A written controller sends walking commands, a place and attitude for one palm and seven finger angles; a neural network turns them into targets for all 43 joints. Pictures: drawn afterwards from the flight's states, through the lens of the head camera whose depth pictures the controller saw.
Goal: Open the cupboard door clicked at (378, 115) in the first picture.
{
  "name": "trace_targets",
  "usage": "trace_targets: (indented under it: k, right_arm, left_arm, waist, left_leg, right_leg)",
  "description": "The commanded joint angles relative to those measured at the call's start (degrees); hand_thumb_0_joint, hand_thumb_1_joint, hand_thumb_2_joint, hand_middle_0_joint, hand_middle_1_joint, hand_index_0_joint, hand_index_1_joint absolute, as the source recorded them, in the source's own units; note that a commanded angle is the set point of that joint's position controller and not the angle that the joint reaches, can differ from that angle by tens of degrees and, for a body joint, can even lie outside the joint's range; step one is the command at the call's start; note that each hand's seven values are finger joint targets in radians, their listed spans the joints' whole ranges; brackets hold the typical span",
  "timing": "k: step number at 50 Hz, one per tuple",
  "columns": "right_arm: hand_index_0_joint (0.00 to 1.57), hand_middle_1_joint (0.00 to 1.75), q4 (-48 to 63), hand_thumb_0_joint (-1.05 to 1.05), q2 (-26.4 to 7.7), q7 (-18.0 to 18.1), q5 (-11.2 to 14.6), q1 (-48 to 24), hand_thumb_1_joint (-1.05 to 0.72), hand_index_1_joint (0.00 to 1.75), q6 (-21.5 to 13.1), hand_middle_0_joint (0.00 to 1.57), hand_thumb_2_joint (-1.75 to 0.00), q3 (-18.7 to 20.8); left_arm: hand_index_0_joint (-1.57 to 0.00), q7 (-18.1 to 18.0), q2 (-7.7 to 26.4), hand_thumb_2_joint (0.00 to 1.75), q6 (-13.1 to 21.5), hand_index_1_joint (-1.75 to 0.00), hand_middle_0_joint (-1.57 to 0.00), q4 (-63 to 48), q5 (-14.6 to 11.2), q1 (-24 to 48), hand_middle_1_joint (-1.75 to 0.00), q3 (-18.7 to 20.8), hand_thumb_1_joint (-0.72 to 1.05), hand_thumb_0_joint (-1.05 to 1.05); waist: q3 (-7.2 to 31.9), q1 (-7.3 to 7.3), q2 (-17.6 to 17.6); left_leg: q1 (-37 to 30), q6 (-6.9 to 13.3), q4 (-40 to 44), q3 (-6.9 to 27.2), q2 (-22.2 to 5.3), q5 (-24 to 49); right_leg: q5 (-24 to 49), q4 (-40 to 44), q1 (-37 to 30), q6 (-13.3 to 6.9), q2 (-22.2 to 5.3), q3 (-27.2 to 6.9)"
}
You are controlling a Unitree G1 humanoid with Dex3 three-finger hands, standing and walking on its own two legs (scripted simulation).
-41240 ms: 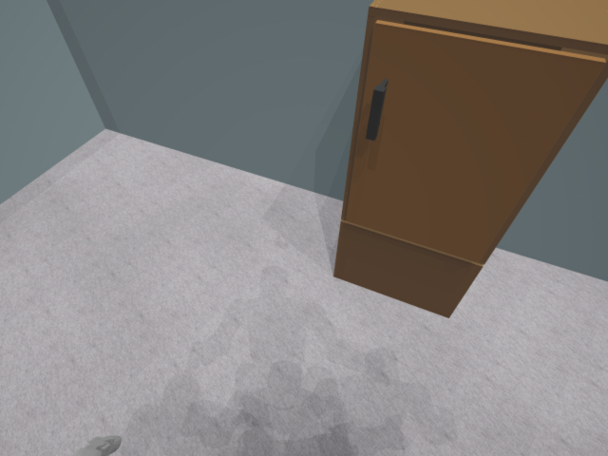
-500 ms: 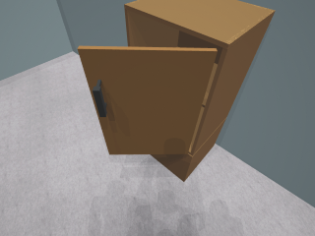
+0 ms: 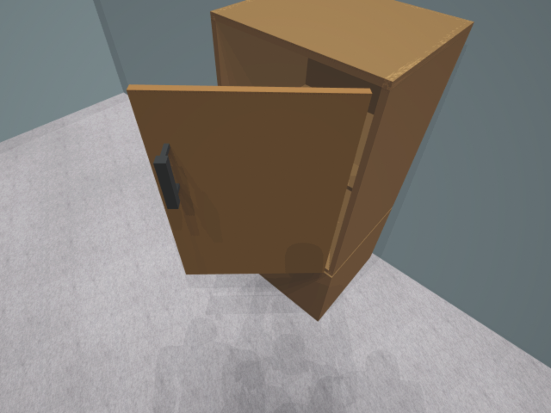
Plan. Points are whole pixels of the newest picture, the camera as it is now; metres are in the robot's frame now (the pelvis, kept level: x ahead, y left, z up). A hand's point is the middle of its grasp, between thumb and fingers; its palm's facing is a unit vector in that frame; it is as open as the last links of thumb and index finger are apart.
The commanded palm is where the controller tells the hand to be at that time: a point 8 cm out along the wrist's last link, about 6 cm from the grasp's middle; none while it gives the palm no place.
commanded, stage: look again from close up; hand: left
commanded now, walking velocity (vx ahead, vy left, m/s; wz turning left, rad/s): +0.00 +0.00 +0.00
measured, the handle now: (169, 176) +0.52 +0.24 +0.02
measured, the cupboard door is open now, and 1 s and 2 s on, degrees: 43 43 43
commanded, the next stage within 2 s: raise the hand with hooked fingers in 0.10 s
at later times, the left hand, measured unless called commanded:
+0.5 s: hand (182, 344) +0.21 +0.15 +0.00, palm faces +0.14 -0.99 +0.02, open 7.9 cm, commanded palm +0.12 +0.22 -0.05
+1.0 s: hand (152, 350) +0.21 +0.19 -0.03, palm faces +0.07 -1.00 -0.03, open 10.9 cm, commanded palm +0.17 +0.25 -0.02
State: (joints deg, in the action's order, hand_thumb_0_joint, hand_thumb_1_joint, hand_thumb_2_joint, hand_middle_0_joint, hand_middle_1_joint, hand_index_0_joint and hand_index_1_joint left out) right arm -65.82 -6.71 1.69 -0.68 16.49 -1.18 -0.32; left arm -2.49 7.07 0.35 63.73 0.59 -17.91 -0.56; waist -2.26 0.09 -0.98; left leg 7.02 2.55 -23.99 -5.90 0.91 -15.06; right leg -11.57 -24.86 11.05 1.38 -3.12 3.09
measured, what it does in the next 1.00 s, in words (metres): lowers itself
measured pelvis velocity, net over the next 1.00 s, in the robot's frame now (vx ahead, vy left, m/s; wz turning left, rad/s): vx -0.01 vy -0.05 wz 0.07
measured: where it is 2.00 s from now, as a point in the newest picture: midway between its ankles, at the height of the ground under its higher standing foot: outside the picture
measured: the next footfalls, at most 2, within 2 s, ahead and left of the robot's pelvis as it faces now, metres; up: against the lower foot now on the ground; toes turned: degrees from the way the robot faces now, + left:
none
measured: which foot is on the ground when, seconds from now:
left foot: down 0.00-1.00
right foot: down 0.00-1.00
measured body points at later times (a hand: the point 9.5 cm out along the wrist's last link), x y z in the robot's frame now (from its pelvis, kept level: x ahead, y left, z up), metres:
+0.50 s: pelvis -0.02 -0.02 -0.04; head +0.00 -0.02 +0.41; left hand +0.20 +0.20 +0.00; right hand +0.15 -0.28 -0.11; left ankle -0.02 +0.08 -0.74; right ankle +0.02 -0.13 -0.74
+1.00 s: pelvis -0.01 -0.05 -0.08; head +0.06 -0.04 +0.37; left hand +0.20 +0.25 -0.02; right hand +0.18 -0.25 -0.17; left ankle -0.02 +0.08 -0.74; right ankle +0.02 -0.13 -0.74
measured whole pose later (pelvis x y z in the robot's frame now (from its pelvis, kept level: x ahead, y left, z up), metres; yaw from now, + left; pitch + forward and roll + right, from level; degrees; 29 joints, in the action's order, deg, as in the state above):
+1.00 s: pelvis -0.01 -0.05 -0.08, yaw +4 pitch +14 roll -1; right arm -33.8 -11.4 3.3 1.9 12.6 -12.2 -1.6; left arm 23.0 16.1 17.9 6.0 -20.5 -16.2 17.1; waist 5.8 0.2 1.9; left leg 45.3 -1.3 -62.1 1.2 -2.7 -30.4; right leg -27.2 -59.5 46.0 -2.8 -1.1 8.0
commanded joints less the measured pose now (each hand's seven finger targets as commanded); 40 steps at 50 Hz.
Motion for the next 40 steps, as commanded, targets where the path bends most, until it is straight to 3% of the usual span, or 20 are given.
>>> trace_targets:
  k: [1,9,10,11,12,13,14,15,17,19,21,22,23,24,26,27,30,34,38,40]
  right_arm:
    - [0.2,0.3,0.88,0.0,-4.79,0.06,0.17,4.19,-0.9,0.3,-0.77,0.2,-0.9,0.74]
    - [0.2,0.3,0.81,0.0,-4.46,0.03,0.2,4.48,-0.9,0.3,-0.52,0.2,-0.9,0.8]
    - [0.2,0.3,5.27,0.0,-8.24,-0.38,0.75,-0.68,-0.9,0.3,-1.23,0.2,-0.9,0.9]
    - [0.2,0.3,27.29,0.0,-18.12,1.63,2.68,0.17,-0.9,0.3,-9.2,0.2,-0.9,1.48]
    - [0.2,0.3,23.99,0.0,-12.88,3.02,3.09,-4.33,-0.9,0.3,-14.62,0.2,-0.9,0.11]
    - [0.2,0.3,24.06,0.0,-9.96,2.61,4.48,-3.52,-0.9,0.3,-16.18,0.2,-0.9,1.04]
    - [0.2,0.3,23.1,0.0,-10.52,2.69,5.27,-1.62,-0.9,0.3,-17.09,0.2,-0.9,0.91]
    - [0.2,0.3,26.21,0.0,-12.94,3.18,5.63,-2.88,-0.9,0.3,-18.61,0.2,-0.9,1.59]
    - [0.2,0.3,29.01,0.0,-15.32,3.25,3.82,-3.53,-0.9,0.3,-20.85,0.2,-0.9,1.75]
    - [0.2,0.3,31.58,0.0,-15.2,2.17,2.11,-3.47,-0.9,0.3,-21.29,0.2,-0.9,2.92]
    - [0.2,0.3,34.18,0.0,-14.64,0.51,1.21,-5.44,-0.9,0.3,-21.15,0.2,-0.9,4.16]
    - [0.2,0.3,35.62,0.0,-14.45,-0.52,0.91,-6.22,-0.9,0.3,-20.76,0.2,-0.9,4.79]
    - [0.2,0.3,36.86,0.0,-14.72,-1.83,1.04,-6.31,-0.9,0.3,-19.41,0.2,-0.9,5.57]
    - [0.2,0.3,38.9,0.0,-14.74,-2.71,0.86,-7.66,-0.9,0.3,-18.41,0.2,-0.9,5.65]
    - [0.2,0.3,43.29,0.0,-14.61,-2.88,1.22,-9.9,-0.9,0.3,-16.26,0.2,-0.9,6.15]
    - [0.2,0.3,45.63,0.0,-14.62,-2.84,1.46,-10.8,-0.9,0.3,-15.07,0.2,-0.9,5.9]
    - [0.2,0.3,48.3,0.0,-13.59,-1.76,1.97,-9.92,-0.9,0.3,-12.5,0.2,-0.9,5.55]
    - [0.2,0.3,45.82,0.0,-12.94,0.2,1.5,-5.71,-0.9,0.3,-12.5,0.2,-0.9,4.98]
    - [0.2,0.3,41.95,0.0,-14.26,1.44,1.75,-5.01,-0.9,0.3,-14.9,0.2,-0.9,3.46]
    - [0.2,0.3,40.8,0.0,-14.84,2.1,2.53,-5.16,-0.9,0.3,-15.64,0.2,-0.9,3.48]
  left_arm:
    - [-0.2,-0.17,4.07,0.9,1.12,-0.3,-0.2,-1.19,0.22,-4.23,-0.3,0.76,0.9,0.0]
    - [-0.2,-0.18,3.71,0.9,1.14,-0.3,-0.2,-1.17,0.26,-4.58,-0.3,0.72,0.9,0.0]
    - [-0.2,-2.13,7.03,0.9,1.76,-0.3,-0.2,1.0,1.04,-6.09,-0.3,0.49,0.9,0.0]
    - [-0.2,-1.97,16.62,0.89,13.48,-0.32,-0.2,-90.38,-10.54,36.67,-0.32,3.56,0.88,0.0]
    - [-0.2,-5.55,13.73,0.88,9.54,-0.33,-0.2,-75.2,-6.01,15.2,-0.33,3.64,0.85,0.0]
    - [-0.21,-7.84,4.32,0.87,0.84,-0.34,-0.21,-63.65,-6.66,-0.39,-0.34,-1.25,0.83,0.0]
    - [-0.21,-7.34,-3.34,0.86,-1.16,-0.36,-0.21,-63.23,-8.46,-0.76,-0.36,-6.29,0.81,0.0]
    - [-0.21,-6.53,-1.58,0.85,1.41,-0.37,-0.21,-69.33,-9.81,1.04,-0.37,-6.3,0.78,0.0]
    - [-0.21,-5.77,0.75,0.83,6.88,-0.4,-0.21,-71.43,-9.19,0.37,-0.4,-4.94,0.74,0.0]
    - [-0.22,-3.53,0.56,0.81,12.98,-0.43,-0.22,-66.11,-8.02,0.97,-0.43,-2.39,0.69,0.0]
    - [-0.22,1.93,-0.61,0.79,21.17,-0.47,-0.22,-55.73,-10.16,-10.73,-0.47,2.1,0.64,0.0]
    - [-0.22,5.4,0.87,0.78,25.99,-0.48,-0.22,-54.84,-11.86,-14.47,-0.48,5.53,0.62,0.0]
    - [-0.22,9.48,5.16,0.77,29.91,-0.5,-0.22,-51.91,-13.18,-18.91,-0.5,11.49,0.6,0.0]
    - [-0.22,13.32,6.27,0.76,34.15,-0.51,-0.22,-53.56,-13.8,-17.79,-0.51,12.9,0.57,0.0]
    - [-0.23,15.42,9.33,0.74,34.46,-0.54,-0.23,-55.72,-13.4,-19.19,-0.54,15.95,0.53,0.0]
    - [-0.23,15.82,9.43,0.73,32.87,-0.55,-0.23,-60.72,-13.54,-17.06,-0.55,14.88,0.5,0.0]
    - [-0.23,14.21,11.32,0.7,28.81,-0.6,-0.23,-72.91,-14.93,-9.99,-0.6,15.79,0.43,0.0]
    - [-0.24,13.08,13.21,0.66,33.21,-0.66,-0.24,-84.64,-15.43,1.43,-0.66,16.48,0.34,0.0]
    - [-0.25,19.97,12.37,0.62,34.86,-0.72,-0.25,-78.11,-17.78,5.87,-0.72,12.74,0.25,0.0]
    - [-0.25,23.72,14.99,0.6,31.93,-0.75,-0.25,-73.22,-18.98,4.95,-0.75,15.6,0.2,0.0]
  waist:
    - [-2.53,0.09,0.45]
    - [-3.64,-0.05,0.51]
    - [-3.56,1.26,1.9]
    - [25.08,-5.76,15.32]
    - [23.82,-0.68,16.88]
    - [11.4,-1.88,11.5]
    - [2.86,-2.79,5.15]
    - [-0.23,-2.85,2.75]
    - [0.33,-4.42,-4.75]
    - [1.69,-3.84,-9.39]
    - [2.63,0.54,-14.12]
    - [5.78,2.57,-13.89]
    - [7.51,4.78,-8.49]
    - [9.01,4.68,-4.48]
    - [13.92,6.28,-3.62]
    - [16.47,6.35,-0.16]
    - [20.03,4.33,4.36]
    - [21.9,-1.22,4.23]
    - [18.76,-4.93,3.89]
    - [20.54,-3.97,2.24]
  left_leg:
    - [4.98,-0.69,6.73,6.58,-7.07,6.46]
    - [5.6,-0.87,7.13,6.66,-6.9,3.46]
    - [7.27,-2.2,-2.66,4.98,-8.47,16.59]
    - [-7.41,-3.82,2.24,7.19,-2.54,16.38]
    - [-5.03,-4.06,3.65,6.17,-4.41,15.53]
    - [4.48,-4.76,6.04,8.3,-5.02,3.4]
    - [10.65,-3.1,4.92,8.43,-3.69,-5.53]
    - [12.88,-2.11,2.35,8.95,-3.35,-8.93]
    - [16.05,-2.0,-2.76,10.0,-2.19,-10.88]
    - [20.42,-2.69,-8.8,9.24,-0.91,-10.46]
    - [28.69,-3.34,-15.79,7.18,-0.43,-10.31]
    - [31.72,-3.6,-19.3,6.15,0.1,-8.63]
    - [33.07,-4.34,-21.83,5.3,0.75,-5.98]
    - [35.33,-4.55,-24.46,4.81,1.3,-4.75]
    - [38.58,-3.23,-26.98,2.9,1.75,-2.66]
    - [38.37,-2.87,-27.42,2.45,2.02,-1.37]
    - [36.74,-2.09,-29.26,3.04,1.16,-0.36]
    - [36.2,-1.41,-34.32,5.57,-0.64,0.81]
    - [38.44,-1.03,-37.64,6.81,-1.26,-1.09]
    - [39.97,-1.05,-37.24,6.66,-1.21,-2.73]
  right_leg:
    - [6.92,3.47,-1.32,-2.52,-3.97,-4.13]
    - [4.72,4.37,-0.38,-2.58,-3.66,-4.36]
    - [18.28,0.77,1.44,-2.49,-5.41,-5.04]
    - [9.81,-3.51,-3.23,-2.64,1.46,-0.31]
    - [-2.34,-8.03,0.45,-4.04,2.49,0.14]
    - [-8.46,-9.36,7.15,-2.81,2.16,2.38]
    - [-6.14,-7.02,8.8,-2.53,2.51,2.84]
    - [-7.55,-4.86,9.89,-2.24,2.32,2.61]
    - [-12.17,-6.1,14.62,-1.96,2.6,3.06]
    - [-15.48,-9.95,20.41,-2.02,2.75,3.19]
    - [-20.27,-15.3,25.92,-2.44,2.59,3.19]
    - [-19.62,-17.54,25.9,-2.77,2.39,2.09]
    - [-16.46,-20.15,24.01,-3.88,2.23,0.9]
    - [-13.37,-23.51,24.3,-4.3,2.05,0.79]
    - [-7.43,-27.22,22.13,-4.03,2.1,-0.58]
    - [-4.72,-28.08,21.11,-3.93,2.13,-1.26]
    - [-3.67,-27.34,21.0,-3.5,2.28,-3.4]
    - [-2.17,-26.46,23.73,-2.25,2.35,-6.45]
    - [-4.89,-26.15,27.64,-2.12,2.68,-6.51]
    - [-8.45,-24.43,25.4,-1.7,2.22,-7.32]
